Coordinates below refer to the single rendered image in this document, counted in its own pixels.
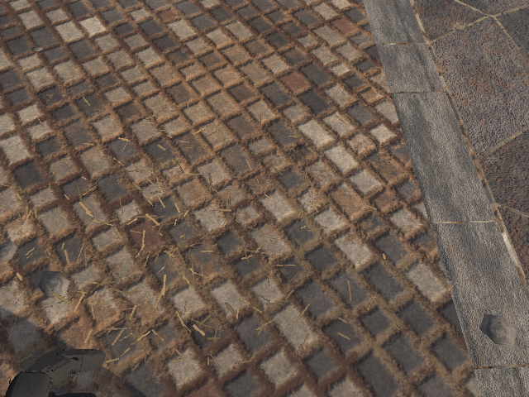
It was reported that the left robot hand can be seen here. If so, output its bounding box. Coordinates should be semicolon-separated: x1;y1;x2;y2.
4;347;106;397

